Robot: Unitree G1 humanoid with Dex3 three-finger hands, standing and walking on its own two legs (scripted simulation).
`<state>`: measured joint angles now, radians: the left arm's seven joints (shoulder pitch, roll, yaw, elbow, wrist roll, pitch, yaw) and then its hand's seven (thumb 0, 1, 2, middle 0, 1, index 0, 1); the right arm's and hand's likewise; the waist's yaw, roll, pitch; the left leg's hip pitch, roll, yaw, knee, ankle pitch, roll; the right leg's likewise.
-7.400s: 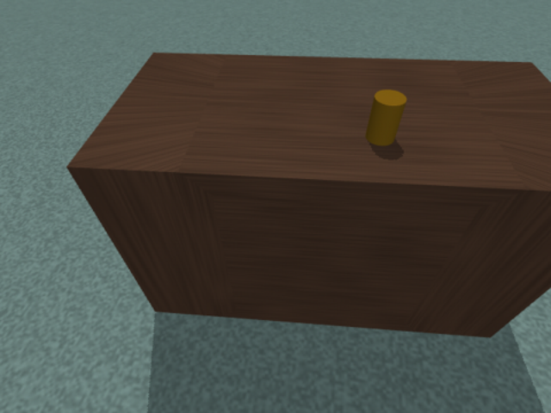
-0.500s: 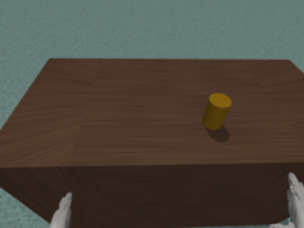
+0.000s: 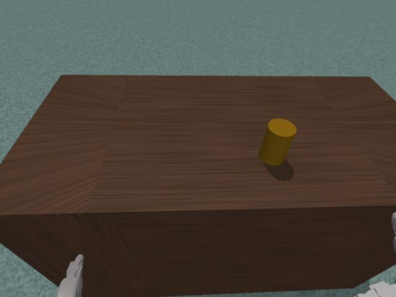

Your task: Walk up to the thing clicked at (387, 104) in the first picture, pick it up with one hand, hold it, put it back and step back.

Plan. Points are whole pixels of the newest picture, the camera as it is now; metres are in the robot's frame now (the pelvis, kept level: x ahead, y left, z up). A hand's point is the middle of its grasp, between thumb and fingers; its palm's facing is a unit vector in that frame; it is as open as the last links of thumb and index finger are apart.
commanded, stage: rise first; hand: right
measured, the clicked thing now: (276, 142) +0.50 -0.20 +0.03
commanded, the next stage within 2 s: go down in 0.62 s
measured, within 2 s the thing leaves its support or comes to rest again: neither
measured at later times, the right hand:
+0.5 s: hand (383, 253) +0.18 -0.25 +0.12, palm faces +0.35 +0.84 -0.42, open 17.4 cm
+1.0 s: hand (390, 237) +0.19 -0.26 +0.14, palm faces +0.39 +0.85 -0.36, open 17.6 cm
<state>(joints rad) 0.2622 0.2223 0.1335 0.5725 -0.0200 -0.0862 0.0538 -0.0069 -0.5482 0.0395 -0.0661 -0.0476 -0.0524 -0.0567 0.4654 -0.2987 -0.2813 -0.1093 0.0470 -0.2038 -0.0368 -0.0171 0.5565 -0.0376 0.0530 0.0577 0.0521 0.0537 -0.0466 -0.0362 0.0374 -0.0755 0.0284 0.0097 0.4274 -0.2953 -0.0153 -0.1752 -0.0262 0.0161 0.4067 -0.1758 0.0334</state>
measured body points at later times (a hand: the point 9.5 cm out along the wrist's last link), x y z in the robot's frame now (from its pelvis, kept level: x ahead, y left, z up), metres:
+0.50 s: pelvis -0.01 +0.00 +0.00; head -0.01 +0.02 +0.45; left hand +0.15 +0.26 -0.09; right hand +0.15 -0.30 +0.14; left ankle -0.04 +0.13 -0.74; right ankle +0.03 -0.14 -0.74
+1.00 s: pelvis -0.01 +0.00 +0.00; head -0.02 +0.02 +0.45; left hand +0.16 +0.27 -0.09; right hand +0.17 -0.31 +0.16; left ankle -0.04 +0.13 -0.74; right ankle +0.03 -0.14 -0.74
